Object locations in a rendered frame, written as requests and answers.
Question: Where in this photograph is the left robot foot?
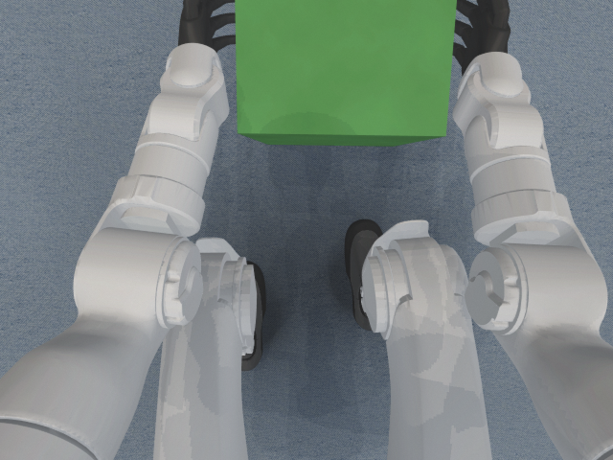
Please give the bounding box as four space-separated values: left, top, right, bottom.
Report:
241 261 266 371

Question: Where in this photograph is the robot left upper arm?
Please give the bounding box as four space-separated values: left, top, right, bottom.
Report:
0 227 203 460

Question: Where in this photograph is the carton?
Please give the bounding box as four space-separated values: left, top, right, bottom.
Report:
235 0 457 147

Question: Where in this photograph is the left robot forearm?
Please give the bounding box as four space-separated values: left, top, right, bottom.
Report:
73 43 229 307

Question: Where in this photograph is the robot left hand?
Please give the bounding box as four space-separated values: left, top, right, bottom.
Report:
178 0 236 52

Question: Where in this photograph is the robot left thigh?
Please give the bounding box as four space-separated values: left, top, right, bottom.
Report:
153 253 257 460

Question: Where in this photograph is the robot right upper arm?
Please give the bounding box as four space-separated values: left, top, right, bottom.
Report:
465 242 613 460

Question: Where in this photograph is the right robot forearm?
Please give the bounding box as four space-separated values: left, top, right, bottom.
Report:
452 52 607 314

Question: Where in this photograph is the robot right hand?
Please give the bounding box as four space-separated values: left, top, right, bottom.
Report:
452 0 511 76

